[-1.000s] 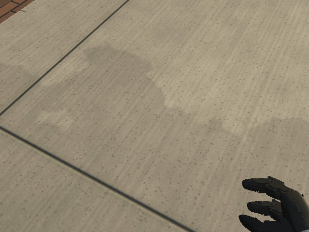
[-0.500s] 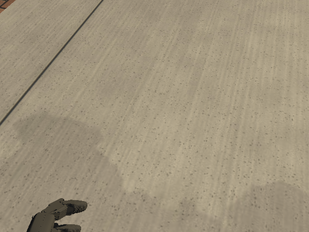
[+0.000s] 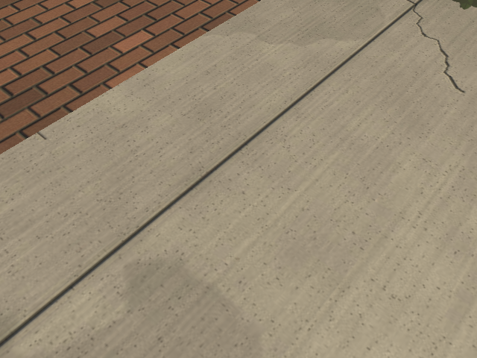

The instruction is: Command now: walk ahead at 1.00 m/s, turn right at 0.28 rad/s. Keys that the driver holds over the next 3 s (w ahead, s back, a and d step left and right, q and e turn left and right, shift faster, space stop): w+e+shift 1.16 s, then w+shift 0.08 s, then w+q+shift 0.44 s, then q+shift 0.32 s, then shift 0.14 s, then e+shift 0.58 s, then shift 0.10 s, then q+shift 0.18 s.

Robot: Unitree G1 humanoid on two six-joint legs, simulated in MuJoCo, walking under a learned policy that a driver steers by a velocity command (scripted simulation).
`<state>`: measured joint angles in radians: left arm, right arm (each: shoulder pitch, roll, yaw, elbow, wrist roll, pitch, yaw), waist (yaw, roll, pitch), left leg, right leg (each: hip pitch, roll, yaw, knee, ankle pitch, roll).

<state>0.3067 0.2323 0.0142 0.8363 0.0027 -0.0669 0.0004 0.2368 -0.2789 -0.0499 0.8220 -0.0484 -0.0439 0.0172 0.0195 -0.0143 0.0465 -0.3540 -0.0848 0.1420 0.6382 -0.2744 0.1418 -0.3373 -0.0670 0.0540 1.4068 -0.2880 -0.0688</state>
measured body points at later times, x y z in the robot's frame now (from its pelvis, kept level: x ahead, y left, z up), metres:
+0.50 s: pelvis +0.46 -0.09 +0.00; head +0.47 -0.09 +0.45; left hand +0.55 +0.19 -0.13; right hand +0.57 -0.37 -0.07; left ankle +0.48 +0.09 -0.61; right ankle +0.46 -0.10 -0.72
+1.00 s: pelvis +0.89 -0.25 +0.02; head +0.90 -0.27 +0.47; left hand +1.24 -0.24 -0.05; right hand +0.65 -0.45 -0.10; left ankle +0.94 -0.12 -0.72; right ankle +0.84 -0.34 -0.62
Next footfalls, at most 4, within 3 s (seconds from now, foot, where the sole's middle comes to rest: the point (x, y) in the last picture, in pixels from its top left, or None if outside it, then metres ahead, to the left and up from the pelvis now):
0.34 right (292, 355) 0.50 -0.11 -0.75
0.76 left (295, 215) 0.97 -0.15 -0.75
1.22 right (422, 195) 1.07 -0.60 -0.75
1.66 left None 1.37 -0.93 -0.75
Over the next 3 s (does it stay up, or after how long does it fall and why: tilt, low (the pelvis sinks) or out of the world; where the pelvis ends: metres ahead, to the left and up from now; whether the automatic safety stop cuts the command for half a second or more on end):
stays up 1.43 -1.16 0.02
